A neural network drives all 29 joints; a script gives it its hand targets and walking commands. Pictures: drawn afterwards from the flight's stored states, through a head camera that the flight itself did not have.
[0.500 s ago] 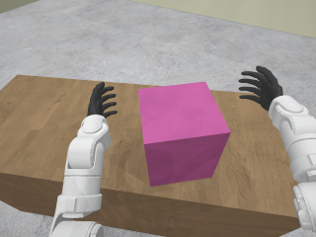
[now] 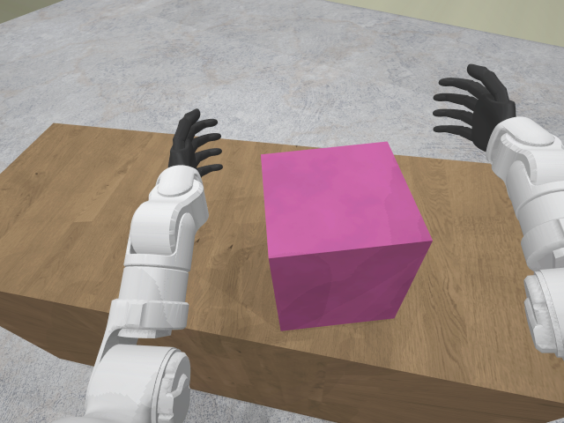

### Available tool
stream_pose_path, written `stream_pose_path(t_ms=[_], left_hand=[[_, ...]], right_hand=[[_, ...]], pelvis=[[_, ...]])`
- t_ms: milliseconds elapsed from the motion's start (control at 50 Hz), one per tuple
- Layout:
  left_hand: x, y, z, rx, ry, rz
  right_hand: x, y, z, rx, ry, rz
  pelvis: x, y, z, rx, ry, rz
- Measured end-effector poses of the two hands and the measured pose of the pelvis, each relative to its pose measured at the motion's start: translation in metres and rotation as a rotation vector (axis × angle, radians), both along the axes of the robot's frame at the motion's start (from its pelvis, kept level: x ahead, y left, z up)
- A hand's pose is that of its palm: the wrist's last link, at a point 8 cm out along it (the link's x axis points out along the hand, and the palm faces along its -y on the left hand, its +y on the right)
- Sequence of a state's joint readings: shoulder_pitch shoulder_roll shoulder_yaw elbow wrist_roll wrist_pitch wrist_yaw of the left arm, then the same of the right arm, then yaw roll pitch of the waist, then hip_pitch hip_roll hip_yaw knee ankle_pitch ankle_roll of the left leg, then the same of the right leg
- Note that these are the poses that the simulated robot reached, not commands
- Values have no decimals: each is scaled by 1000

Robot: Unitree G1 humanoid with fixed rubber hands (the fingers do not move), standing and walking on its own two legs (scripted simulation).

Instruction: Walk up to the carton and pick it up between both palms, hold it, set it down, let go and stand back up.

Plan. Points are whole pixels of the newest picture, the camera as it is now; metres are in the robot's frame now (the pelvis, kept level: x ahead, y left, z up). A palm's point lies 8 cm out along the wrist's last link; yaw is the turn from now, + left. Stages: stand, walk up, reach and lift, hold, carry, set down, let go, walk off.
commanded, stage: reach and lift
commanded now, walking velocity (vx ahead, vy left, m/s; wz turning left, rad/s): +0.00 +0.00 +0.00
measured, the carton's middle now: (331, 241) +0.43 +0.01 -0.02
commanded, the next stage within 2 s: none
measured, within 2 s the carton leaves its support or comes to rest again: neither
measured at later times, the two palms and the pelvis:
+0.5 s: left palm (214, 218) +0.37 +0.19 +0.08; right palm (442, 185) +0.48 -0.14 +0.09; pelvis -0.01 +0.00 +0.00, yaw +0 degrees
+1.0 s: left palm (221, 234) +0.37 +0.18 +0.04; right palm (430, 187) +0.49 -0.13 +0.07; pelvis +0.00 -0.01 -0.01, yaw +0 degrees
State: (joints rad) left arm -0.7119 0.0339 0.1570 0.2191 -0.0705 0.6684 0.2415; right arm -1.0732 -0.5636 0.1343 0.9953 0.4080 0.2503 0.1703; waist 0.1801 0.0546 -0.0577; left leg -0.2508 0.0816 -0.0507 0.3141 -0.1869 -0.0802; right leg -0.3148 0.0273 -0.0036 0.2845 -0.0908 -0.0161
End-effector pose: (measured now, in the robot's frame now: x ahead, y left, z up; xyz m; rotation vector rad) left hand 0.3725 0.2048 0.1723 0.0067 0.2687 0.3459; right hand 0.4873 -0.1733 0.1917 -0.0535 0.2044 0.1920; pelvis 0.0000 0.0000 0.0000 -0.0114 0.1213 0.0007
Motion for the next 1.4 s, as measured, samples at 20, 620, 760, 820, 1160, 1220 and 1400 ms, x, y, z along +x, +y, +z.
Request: stream_pose_path(t_ms=[20, 620, 760, 820, 1160, 1220, 1400], left_hand=[[0, 0, -2, -3, 5, 0], [-2, -22, -122, -10, 58, -6], [-2, -15, -132, -13, 0, 26], [-4, -12, -134, -7, -5, 35], [0, -47, -130, -34, -10, 10], [1, -46, -131, -33, -7, 31], [4, -35, -126, -18, -20, 61]], right_hand=[[0, 1, -1, -1, 5, 0], [-8, 27, -112, -59, 43, 2], [0, 31, -119, -65, 27, -13], [1, 37, -124, -58, 36, -1], [-7, 42, -129, -24, 56, -3], [-8, 43, -130, -20, 63, -18], [-8, 55, -129, -3, 58, -32]], pelvis=[[0, 0, 0, 0, 1, 1], [-4, -3, -6, 9, 153, -17], [0, -5, -7, 0, 168, -15], [1, -5, -8, -3, 177, -10], [-1, -14, -9, 1, 190, 2], [-3, -17, -9, 5, 184, -3], [-6, -16, -9, 8, 181, -2]])
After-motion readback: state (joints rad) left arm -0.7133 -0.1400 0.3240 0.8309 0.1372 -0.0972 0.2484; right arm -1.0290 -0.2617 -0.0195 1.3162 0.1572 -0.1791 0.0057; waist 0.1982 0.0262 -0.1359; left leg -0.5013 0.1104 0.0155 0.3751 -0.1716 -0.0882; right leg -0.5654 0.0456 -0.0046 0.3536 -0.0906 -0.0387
